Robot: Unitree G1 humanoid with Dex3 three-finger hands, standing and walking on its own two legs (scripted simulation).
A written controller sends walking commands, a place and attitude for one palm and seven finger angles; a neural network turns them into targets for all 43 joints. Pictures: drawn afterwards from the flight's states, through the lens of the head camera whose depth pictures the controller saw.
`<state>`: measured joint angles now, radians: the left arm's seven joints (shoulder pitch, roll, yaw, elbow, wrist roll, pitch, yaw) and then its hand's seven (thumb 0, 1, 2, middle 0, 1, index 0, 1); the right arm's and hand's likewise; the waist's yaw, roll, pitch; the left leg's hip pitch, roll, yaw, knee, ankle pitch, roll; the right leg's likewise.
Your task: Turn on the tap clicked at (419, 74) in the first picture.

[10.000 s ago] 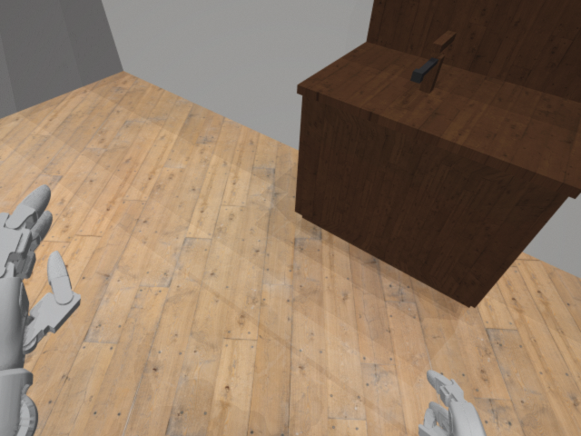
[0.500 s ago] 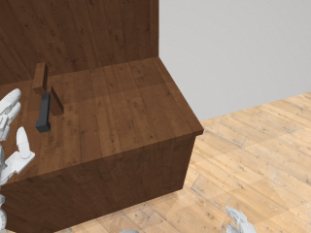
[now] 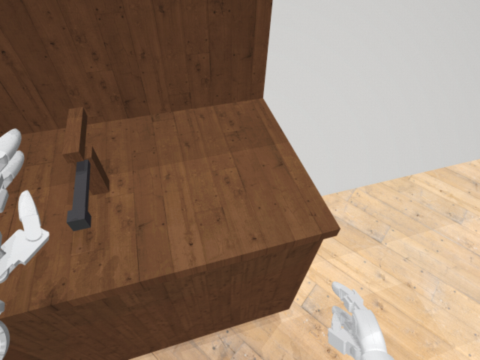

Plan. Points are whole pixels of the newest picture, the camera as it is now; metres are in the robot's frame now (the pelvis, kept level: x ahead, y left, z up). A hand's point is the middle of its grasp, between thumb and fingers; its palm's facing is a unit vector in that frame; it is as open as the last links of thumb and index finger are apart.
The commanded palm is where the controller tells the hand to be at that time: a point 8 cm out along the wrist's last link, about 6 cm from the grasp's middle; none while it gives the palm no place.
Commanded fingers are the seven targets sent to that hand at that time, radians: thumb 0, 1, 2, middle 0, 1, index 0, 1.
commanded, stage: come to a stop and stand still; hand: left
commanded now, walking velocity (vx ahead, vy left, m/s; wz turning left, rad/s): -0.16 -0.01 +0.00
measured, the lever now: (79, 219) +0.32 +0.30 +0.04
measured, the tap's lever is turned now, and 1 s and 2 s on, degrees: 0 0 0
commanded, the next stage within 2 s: look again from close up in 0.86 s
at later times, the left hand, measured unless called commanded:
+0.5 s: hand (20, 274) +0.18 +0.26 +0.16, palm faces +0.28 -0.87 -0.40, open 7.4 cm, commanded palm +0.12 +0.31 +0.18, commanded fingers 0.00 0.90 0.90 -0.20 -0.30 -0.20 -0.30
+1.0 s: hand out of the picture +0.17 +0.31 +0.15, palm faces +0.41 -0.84 -0.36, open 7.4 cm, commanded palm +0.11 +0.33 +0.18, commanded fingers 0.00 0.90 0.90 -0.20 -0.30 -0.20 -0.30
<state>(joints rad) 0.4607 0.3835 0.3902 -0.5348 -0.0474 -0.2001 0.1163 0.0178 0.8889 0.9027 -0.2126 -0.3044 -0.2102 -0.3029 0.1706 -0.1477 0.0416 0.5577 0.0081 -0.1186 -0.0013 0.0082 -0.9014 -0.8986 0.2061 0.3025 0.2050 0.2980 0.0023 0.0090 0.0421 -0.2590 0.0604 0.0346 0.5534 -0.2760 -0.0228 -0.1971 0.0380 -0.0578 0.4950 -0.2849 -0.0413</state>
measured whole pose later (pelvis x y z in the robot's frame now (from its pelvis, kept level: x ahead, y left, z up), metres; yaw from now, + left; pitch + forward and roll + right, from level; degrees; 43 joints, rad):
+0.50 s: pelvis -0.04 +0.04 +0.00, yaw -2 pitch -2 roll -1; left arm 0.46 0.36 0.32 -0.44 -0.05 -0.23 0.08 0.02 0.89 0.90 -0.21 -0.30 -0.20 -0.30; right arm 0.22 -0.23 -0.01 0.56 0.02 -0.15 -0.02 0.01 -0.90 -0.90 0.20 0.30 0.20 0.30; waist 0.00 0.01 0.06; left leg -0.28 0.02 0.09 0.49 -0.19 0.04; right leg -0.24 0.00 0.00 0.45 -0.19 0.02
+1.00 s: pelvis -0.04 +0.05 +0.01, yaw +1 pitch -2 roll -2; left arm 0.37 0.35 0.35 -0.38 0.00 -0.23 0.09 0.02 0.89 0.90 -0.21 -0.30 -0.21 -0.30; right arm 0.21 -0.18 0.03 0.59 0.00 -0.18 -0.01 0.01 -0.90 -0.90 0.21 0.30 0.21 0.30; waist 0.03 -0.03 0.05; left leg -0.27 0.00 0.06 0.47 -0.18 0.05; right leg -0.20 0.01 0.02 0.39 -0.17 0.02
